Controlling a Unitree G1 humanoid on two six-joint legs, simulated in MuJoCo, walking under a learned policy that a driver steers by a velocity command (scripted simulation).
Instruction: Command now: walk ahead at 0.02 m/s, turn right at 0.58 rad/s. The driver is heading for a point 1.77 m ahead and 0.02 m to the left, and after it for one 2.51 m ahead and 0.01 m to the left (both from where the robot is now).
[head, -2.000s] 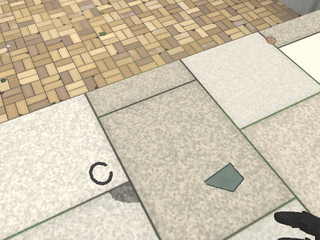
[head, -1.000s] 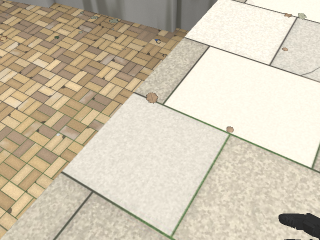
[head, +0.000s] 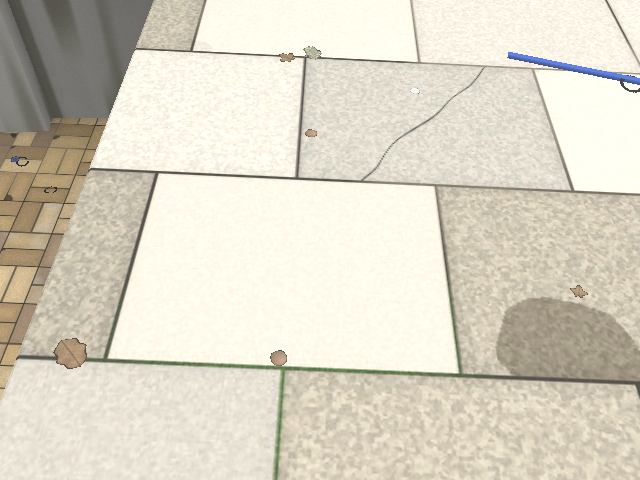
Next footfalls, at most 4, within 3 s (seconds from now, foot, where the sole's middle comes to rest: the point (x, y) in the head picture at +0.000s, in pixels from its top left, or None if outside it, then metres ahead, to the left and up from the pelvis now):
0.36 right None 0.01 -0.14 -0.77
0.84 left None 0.01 0.09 -0.77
1.38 right None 0.21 -0.11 -0.77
1.82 left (252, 470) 0.49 0.14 -0.77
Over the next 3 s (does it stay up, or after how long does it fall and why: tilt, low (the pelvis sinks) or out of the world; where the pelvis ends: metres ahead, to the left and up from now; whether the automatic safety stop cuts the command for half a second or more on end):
stays up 0.96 -0.03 0.00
